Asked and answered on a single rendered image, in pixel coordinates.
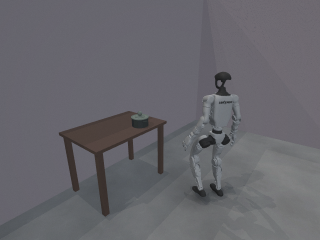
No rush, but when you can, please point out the left robot hand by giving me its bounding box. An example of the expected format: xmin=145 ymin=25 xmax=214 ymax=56
xmin=182 ymin=136 xmax=193 ymax=152

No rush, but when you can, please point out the robot left foot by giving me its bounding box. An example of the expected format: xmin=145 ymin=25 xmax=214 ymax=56
xmin=192 ymin=186 xmax=206 ymax=197

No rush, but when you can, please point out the robot left upper arm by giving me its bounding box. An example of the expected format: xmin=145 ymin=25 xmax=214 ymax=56
xmin=202 ymin=94 xmax=215 ymax=125

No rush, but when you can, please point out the table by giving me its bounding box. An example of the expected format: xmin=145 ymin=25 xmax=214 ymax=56
xmin=59 ymin=111 xmax=167 ymax=217

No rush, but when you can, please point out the robot right upper arm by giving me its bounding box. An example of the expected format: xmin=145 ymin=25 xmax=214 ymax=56
xmin=230 ymin=94 xmax=241 ymax=121

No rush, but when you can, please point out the right robot hand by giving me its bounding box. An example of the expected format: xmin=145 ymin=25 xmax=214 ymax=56
xmin=228 ymin=133 xmax=237 ymax=147

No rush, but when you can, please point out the lid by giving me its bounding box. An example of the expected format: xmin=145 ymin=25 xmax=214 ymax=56
xmin=131 ymin=114 xmax=149 ymax=121

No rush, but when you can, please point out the robot head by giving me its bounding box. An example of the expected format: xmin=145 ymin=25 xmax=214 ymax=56
xmin=214 ymin=72 xmax=232 ymax=96

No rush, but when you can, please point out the pot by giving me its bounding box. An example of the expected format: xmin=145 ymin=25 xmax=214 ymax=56
xmin=131 ymin=119 xmax=149 ymax=129

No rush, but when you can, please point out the robot left forearm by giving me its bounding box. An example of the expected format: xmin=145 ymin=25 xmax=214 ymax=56
xmin=188 ymin=116 xmax=205 ymax=140

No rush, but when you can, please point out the robot right forearm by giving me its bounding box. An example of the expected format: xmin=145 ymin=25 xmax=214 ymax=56
xmin=230 ymin=119 xmax=241 ymax=135

